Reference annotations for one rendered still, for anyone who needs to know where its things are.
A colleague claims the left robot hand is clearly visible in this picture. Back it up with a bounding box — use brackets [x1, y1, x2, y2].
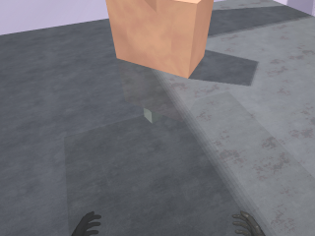
[71, 211, 101, 236]

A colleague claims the pedestal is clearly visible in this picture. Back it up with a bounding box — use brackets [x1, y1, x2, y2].
[105, 0, 214, 79]

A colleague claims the right robot hand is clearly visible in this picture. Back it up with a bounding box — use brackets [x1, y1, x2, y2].
[232, 210, 266, 236]

